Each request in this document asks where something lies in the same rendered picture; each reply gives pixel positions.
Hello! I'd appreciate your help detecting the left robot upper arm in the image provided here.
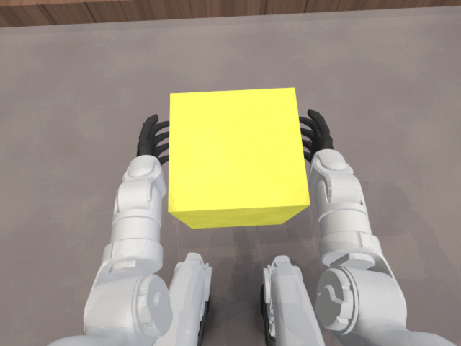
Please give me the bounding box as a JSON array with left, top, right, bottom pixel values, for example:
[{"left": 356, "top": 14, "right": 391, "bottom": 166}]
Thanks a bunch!
[{"left": 47, "top": 272, "right": 173, "bottom": 346}]

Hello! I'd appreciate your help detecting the robot right foot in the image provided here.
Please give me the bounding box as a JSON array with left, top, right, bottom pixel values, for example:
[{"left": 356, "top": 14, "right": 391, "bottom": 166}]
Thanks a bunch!
[{"left": 261, "top": 284, "right": 276, "bottom": 346}]

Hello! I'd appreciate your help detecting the right robot upper arm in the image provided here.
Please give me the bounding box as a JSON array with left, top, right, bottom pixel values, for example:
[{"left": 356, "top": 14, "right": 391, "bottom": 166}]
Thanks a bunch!
[{"left": 315, "top": 266, "right": 456, "bottom": 346}]

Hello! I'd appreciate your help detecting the left robot hand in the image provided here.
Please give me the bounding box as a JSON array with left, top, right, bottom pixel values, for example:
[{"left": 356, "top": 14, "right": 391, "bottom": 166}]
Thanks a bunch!
[{"left": 136, "top": 114, "right": 170, "bottom": 166}]

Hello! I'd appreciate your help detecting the left robot forearm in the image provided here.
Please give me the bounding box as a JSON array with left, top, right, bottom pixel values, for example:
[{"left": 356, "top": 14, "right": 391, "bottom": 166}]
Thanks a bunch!
[{"left": 84, "top": 155, "right": 167, "bottom": 331}]

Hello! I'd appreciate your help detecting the right robot hand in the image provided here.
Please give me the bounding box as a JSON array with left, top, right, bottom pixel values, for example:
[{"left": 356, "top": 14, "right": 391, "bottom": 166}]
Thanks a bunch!
[{"left": 299, "top": 109, "right": 334, "bottom": 163}]

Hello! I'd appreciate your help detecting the right robot forearm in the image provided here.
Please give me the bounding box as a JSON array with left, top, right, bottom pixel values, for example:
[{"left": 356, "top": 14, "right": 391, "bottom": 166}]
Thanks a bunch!
[{"left": 308, "top": 149, "right": 407, "bottom": 318}]

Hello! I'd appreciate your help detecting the carton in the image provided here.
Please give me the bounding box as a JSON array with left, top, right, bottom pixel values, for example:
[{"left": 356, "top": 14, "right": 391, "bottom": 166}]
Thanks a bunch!
[{"left": 168, "top": 88, "right": 310, "bottom": 229}]

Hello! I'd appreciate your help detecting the robot left thigh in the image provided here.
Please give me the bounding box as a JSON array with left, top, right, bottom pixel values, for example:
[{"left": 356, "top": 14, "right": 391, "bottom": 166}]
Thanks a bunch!
[{"left": 153, "top": 259, "right": 212, "bottom": 346}]

